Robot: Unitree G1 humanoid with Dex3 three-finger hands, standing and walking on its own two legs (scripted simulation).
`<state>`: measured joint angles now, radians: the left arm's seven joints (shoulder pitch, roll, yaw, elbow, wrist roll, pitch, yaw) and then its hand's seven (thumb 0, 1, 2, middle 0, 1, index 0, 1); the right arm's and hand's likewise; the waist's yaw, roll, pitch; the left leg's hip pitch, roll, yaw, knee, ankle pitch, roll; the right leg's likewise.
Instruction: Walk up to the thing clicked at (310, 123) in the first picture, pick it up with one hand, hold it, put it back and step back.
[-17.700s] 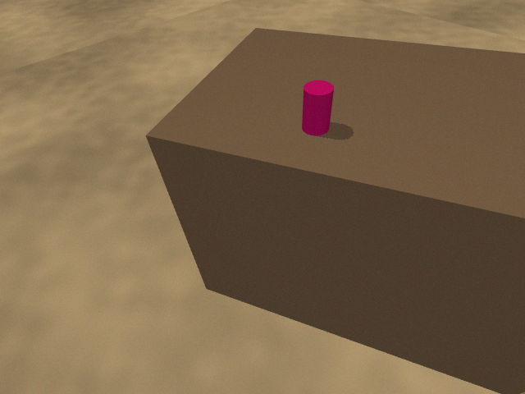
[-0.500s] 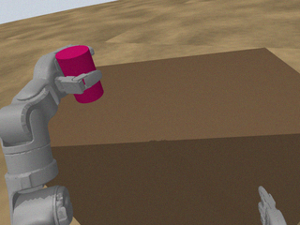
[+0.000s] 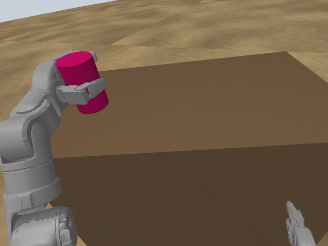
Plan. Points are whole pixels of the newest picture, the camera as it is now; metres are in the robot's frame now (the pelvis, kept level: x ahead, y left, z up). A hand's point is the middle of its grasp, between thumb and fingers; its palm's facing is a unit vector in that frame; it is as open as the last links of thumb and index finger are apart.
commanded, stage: hold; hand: left
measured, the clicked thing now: (84, 83) +0.34 +0.18 +0.32
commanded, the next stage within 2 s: crouch in 1.20 s
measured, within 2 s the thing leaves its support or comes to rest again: neither
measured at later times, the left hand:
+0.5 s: hand (89, 74) +0.35 +0.16 +0.34, palm faces +0.08 -1.00 -0.03, open 9.0 cm
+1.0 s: hand (89, 85) +0.34 +0.17 +0.32, palm faces +0.07 -1.00 -0.06, open 9.0 cm
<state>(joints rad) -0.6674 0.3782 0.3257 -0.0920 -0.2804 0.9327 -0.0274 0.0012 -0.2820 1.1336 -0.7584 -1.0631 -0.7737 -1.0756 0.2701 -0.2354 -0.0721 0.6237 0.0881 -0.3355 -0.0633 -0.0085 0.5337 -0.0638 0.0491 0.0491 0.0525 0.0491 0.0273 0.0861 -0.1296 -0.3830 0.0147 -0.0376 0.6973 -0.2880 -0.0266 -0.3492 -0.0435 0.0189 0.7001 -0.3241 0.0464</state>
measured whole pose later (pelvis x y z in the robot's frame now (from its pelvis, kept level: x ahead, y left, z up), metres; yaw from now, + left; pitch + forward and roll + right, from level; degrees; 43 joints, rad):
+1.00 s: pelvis +0.01 +0.00 +0.00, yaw +0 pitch -1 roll +0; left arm -0.63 0.38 0.31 -0.16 -0.27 0.96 -0.06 0.00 -0.29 1.14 -0.76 -1.06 -0.78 -1.07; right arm 0.27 -0.23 -0.06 0.62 0.09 -0.36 -0.05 -0.01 0.52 -0.07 0.05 0.05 0.05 0.05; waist 0.03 0.09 -0.13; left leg -0.38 0.02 -0.03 0.70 -0.30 -0.02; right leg -0.35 -0.04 0.02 0.70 -0.33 0.05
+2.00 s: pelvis -0.01 +0.00 +0.00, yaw -2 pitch +3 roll +0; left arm -0.83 0.38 0.29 0.61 -0.16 0.41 0.01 0.00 -0.29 1.14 -0.76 -1.06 -0.78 -1.07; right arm 0.28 -0.22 -0.02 0.60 0.03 -0.42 -0.09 -0.01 0.56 -0.06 0.05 0.05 0.06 0.05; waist -0.06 0.04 -0.06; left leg -0.49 0.03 -0.02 0.72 -0.28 -0.03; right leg -0.46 -0.02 0.04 0.72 -0.30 0.04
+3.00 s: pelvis +0.02 +0.00 +0.00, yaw -2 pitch +7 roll -1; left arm -0.89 0.42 0.34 0.96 -0.11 0.03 -0.02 0.00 -0.29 1.15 -0.77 -1.06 -0.78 -1.07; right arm 0.28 -0.22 -0.01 0.47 0.01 -0.22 -0.04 -0.01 0.55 -0.06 0.05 0.05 0.06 0.05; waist -0.10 0.02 -0.07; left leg -0.53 0.04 -0.02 0.71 -0.31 -0.03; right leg -0.49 -0.02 0.04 0.68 -0.31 0.05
